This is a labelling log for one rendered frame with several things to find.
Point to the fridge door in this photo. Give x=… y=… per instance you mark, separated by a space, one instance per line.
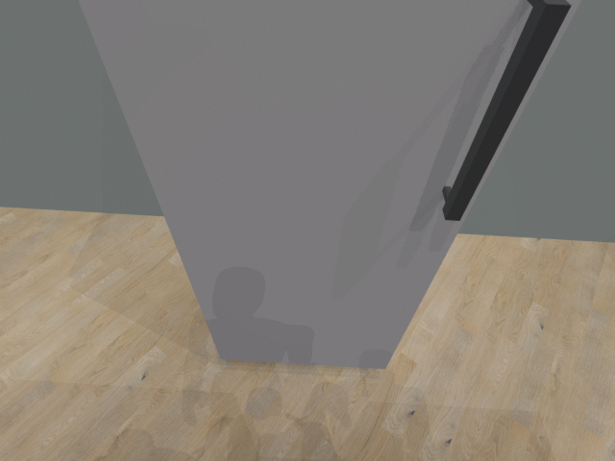
x=299 y=148

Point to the handle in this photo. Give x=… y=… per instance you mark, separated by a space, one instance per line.
x=533 y=44

